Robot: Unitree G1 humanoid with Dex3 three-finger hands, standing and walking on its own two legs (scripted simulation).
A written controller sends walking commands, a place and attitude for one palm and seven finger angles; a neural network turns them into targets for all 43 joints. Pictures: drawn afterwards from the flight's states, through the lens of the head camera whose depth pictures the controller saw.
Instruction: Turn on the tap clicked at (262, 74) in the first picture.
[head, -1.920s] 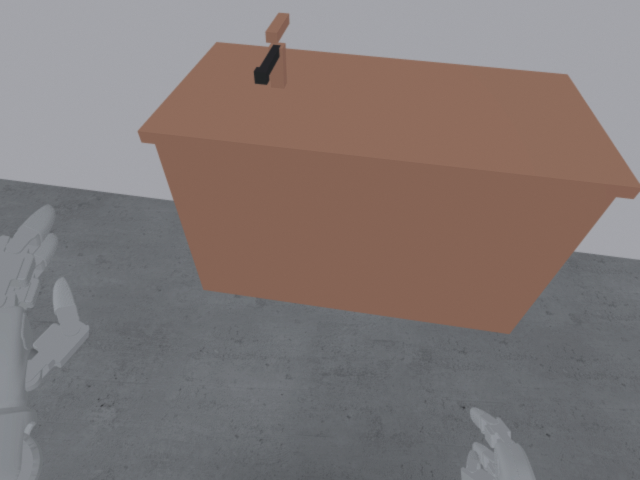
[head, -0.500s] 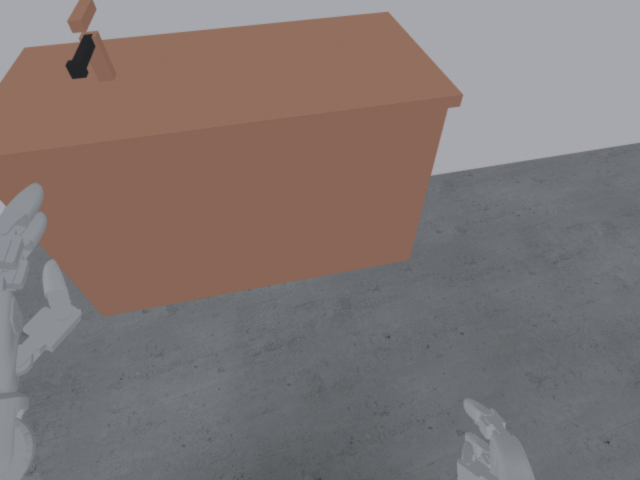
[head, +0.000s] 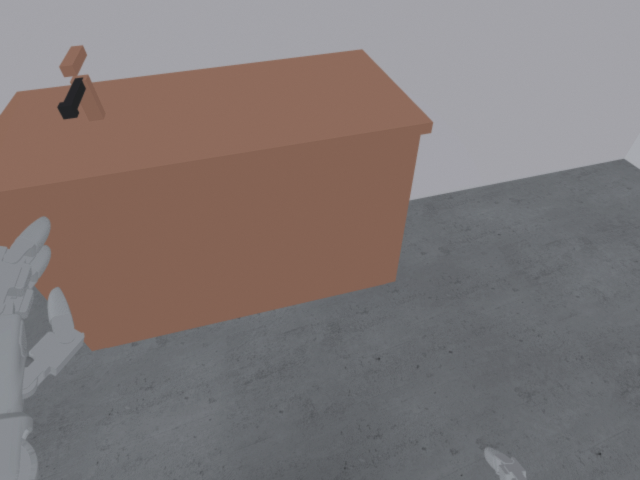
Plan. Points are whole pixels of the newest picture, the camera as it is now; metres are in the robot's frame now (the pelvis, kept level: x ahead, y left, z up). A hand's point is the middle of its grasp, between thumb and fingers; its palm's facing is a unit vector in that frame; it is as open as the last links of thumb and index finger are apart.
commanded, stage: take the last steps up to it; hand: left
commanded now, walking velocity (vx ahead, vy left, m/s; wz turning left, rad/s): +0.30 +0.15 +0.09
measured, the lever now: (68, 110) +0.81 +0.59 +0.10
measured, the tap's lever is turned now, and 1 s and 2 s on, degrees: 0 0 0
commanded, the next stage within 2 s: come to a stop and stand still in 1.70 s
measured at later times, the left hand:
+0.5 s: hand (62, 253) +0.30 +0.29 +0.18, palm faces +0.42 -0.81 -0.40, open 7.5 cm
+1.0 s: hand (62, 186) +0.41 +0.35 +0.19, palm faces +0.43 -0.80 -0.42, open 7.5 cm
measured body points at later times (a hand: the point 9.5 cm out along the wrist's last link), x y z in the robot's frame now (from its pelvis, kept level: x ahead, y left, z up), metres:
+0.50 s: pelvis +0.08 +0.05 +0.00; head +0.10 +0.05 +0.45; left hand +0.27 +0.34 +0.20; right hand +0.26 -0.16 -0.08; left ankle +0.11 +0.18 -0.73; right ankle +0.07 -0.06 -0.68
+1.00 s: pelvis +0.20 +0.11 -0.01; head +0.22 +0.11 +0.44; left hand +0.38 +0.39 +0.21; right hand +0.37 -0.15 -0.08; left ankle +0.26 +0.25 -0.73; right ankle +0.15 -0.03 -0.71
